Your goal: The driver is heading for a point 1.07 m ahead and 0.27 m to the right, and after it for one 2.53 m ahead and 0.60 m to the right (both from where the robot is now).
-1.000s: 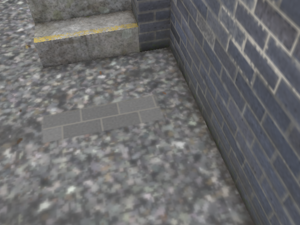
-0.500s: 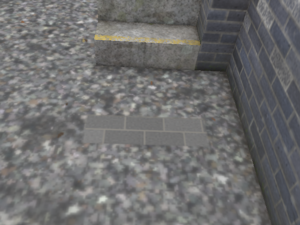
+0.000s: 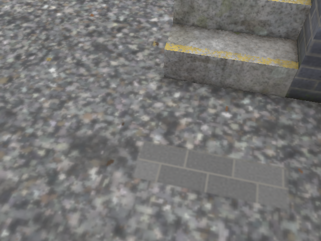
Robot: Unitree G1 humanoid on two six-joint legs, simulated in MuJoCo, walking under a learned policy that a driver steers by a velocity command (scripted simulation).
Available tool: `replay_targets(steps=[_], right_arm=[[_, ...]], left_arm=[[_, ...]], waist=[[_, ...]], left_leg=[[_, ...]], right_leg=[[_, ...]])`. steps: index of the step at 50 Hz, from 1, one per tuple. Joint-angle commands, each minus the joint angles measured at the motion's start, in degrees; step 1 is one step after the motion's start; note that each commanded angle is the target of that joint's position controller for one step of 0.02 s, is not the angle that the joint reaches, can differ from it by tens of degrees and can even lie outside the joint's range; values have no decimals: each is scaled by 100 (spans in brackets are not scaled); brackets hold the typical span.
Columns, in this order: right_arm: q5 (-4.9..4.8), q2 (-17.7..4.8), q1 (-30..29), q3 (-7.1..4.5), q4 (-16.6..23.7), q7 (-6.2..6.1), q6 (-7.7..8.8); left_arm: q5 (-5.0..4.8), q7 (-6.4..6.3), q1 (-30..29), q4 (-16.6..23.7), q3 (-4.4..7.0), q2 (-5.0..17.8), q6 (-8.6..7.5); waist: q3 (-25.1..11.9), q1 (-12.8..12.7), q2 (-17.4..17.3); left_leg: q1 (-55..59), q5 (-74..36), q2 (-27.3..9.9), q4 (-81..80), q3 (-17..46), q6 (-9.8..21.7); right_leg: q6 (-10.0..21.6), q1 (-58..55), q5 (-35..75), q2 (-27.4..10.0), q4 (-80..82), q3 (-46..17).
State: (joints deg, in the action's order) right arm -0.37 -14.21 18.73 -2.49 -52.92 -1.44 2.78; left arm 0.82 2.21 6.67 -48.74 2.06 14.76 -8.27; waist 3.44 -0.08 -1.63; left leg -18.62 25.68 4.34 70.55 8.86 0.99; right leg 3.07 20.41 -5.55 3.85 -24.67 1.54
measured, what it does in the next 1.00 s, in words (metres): walks ahead, turning right: left foot, then right foot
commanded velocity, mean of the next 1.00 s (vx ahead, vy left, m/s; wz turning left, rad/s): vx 0.34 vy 0.00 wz -0.39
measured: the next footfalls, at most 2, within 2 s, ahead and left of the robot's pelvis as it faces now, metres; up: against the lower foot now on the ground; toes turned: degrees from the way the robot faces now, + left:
left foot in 0.32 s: +0.19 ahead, +0.13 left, +0.00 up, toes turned -12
right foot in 0.86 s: +0.34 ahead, -0.23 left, +0.00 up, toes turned -31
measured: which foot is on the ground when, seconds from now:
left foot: up 0.00-0.30, down 0.32-0.86, up 0.88-1.00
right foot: down 0.00-0.32, up 0.34-0.84, down 0.86-1.00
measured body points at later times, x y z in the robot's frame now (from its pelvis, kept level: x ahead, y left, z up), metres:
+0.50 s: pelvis +0.14 +0.04 +0.02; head +0.15 +0.06 +0.47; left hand +0.31 +0.29 -0.11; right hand +0.18 -0.26 -0.08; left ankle +0.15 +0.13 -0.73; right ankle +0.13 -0.13 -0.65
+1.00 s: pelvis +0.31 -0.12 +0.00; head +0.34 -0.15 +0.45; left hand +0.56 +0.04 -0.10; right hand +0.23 -0.40 -0.13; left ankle +0.31 +0.06 -0.63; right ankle +0.31 -0.20 -0.73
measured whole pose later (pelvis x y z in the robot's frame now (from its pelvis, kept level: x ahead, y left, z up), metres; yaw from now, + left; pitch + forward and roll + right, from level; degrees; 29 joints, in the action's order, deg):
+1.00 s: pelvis +0.31 -0.12 +0.00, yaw -30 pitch +2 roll +0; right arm -1.5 -17.3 16.7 -2.8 -49.0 0.0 6.7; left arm 0.7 2.3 11.4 -42.4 3.2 15.0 -3.5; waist 2.7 1.5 -1.5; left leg -25.7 22.0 -5.5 70.8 0.6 0.3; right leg 4.4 19.7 -12.2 3.1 -30.0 2.9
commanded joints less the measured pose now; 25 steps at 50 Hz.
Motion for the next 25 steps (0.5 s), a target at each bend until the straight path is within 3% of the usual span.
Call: replay_targets(steps=[1,3,4,6,8,11,13,14,15,16,17,18,19,20,22,25], right_arm=[[102,-542,165,-163,338,-52,29],[82,-211,75,-84,442,-81,-25],[62,-191,-117,-66,542,-117,-50],[45,-261,-431,-47,667,-167,-108],[7,-426,-684,-79,747,-195,-190],[-18,-587,-1065,-123,889,-222,-260],[-39,-596,-1280,-130,988,-140,-163],[-62,-649,-1176,-159,984,-83,-47],[-64,-699,-968,-207,909,-58,47],[-14,-905,-534,-272,843,-74,118],[83,-1160,-212,-317,818,-118,112],[216,-1450,-167,-398,768,-35,144],[140,-1030,-522,-307,902,-11,236],[30,-734,-772,-229,947,-7,295],[-19,-658,-929,-197,956,-3,337],[109,-660,-601,-206,811,12,404]], left_arm=[[15,20,411,-44,-27,325,-36],[-4,-14,411,-168,-43,415,-13],[-9,-51,390,-168,16,651,20],[-56,-126,377,-136,136,1055,135],[-162,-175,439,-126,198,1229,258],[-284,-228,551,-153,255,1219,433],[-311,-283,609,-151,276,1121,557],[-303,-346,502,-96,269,1017,599],[-272,-383,511,-53,235,882,624],[-221,-388,568,10,150,581,628],[-206,-369,762,98,46,111,604],[-254,-366,623,397,122,435,517],[-258,-354,617,341,249,929,497],[-248,-334,723,223,317,1025,521],[-180,-296,833,120,326,817,565],[-227,-194,614,269,300,579,553]], waist=[[-702,33,392],[-654,151,524],[-663,139,545],[-837,93,574],[-915,41,615],[-691,-46,804],[-525,-71,972],[-481,76,902],[-521,206,787],[-738,359,397],[-1025,308,-732],[-713,255,-1531],[-428,151,-981],[-265,48,-753],[-194,-32,-574],[-244,91,-414]], left_leg=[[-724,-500,-635,-207,-166,-163],[-552,-635,-664,-1115,-323,-280],[-504,-635,-612,-1562,-405,-348],[-230,-919,-519,-2255,-474,-402],[-16,-1329,-396,-2680,-499,-422],[40,-1376,-360,-3211,-415,-391],[189,-1202,-400,-3794,-417,-275],[548,-1487,-405,-4316,-414,-209],[993,-1486,-453,-4717,-469,-124],[1701,-1081,-1093,-5080,-10,128],[2468,-345,-2198,-5480,1285,568],[2083,557,-2876,-6060,2708,1124],[1924,898,-2665,-6119,2447,1110],[1865,540,-2336,-6126,1836,877],[1769,-445,-2018,-6202,964,676],[1696,-1582,-1825,-6290,70,726]], right_leg=[[1154,-1252,3997,-1577,882,-1422],[1215,-961,4368,-1430,962,-1168],[1242,-874,4514,-1432,951,-1146],[1191,-761,4089,-1427,926,-1150],[1085,-642,3140,-1420,981,-1318],[957,-504,884,-1390,1131,-1756],[933,-390,-1155,-1370,1175,-2147],[821,-209,-1707,-1253,1004,-2319],[663,-8,-1963,-1036,695,-2316],[416,469,-2380,-701,-131,-2070],[104,1367,-2758,30,-1753,-1126],[97,2265,-2882,21,-2579,-942],[63,2408,-2404,-351,-3117,-1146],[-12,2476,-1919,-422,-3291,-1136],[-202,2444,-1160,-616,-3580,-1007],[-341,2458,-386,-744,-3819,-850]])
Keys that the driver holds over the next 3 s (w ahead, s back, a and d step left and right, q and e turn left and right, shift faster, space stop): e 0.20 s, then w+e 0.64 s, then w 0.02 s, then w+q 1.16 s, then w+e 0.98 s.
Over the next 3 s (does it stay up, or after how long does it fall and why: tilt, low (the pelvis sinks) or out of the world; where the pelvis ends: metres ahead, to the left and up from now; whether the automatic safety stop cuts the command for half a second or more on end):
stays up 1.11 -0.26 0.01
